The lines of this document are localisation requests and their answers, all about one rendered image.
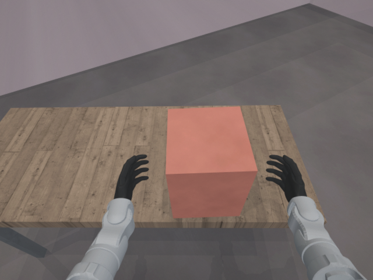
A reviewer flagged table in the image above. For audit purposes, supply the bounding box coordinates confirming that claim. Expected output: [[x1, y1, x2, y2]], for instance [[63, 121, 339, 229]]
[[0, 105, 327, 258]]

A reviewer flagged robot left forearm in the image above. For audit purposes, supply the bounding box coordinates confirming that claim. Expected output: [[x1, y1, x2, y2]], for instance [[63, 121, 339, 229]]
[[66, 198, 135, 280]]

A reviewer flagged robot right hand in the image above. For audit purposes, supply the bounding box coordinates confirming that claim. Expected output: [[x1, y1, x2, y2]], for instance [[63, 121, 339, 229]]
[[266, 155, 307, 202]]

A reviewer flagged robot left hand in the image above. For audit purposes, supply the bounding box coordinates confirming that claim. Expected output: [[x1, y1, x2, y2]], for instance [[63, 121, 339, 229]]
[[114, 155, 149, 200]]

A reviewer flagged carton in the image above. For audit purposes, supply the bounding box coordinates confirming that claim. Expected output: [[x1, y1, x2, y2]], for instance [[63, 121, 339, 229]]
[[166, 106, 258, 218]]

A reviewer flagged robot right forearm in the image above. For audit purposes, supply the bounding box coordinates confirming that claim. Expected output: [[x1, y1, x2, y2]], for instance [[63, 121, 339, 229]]
[[287, 196, 367, 280]]

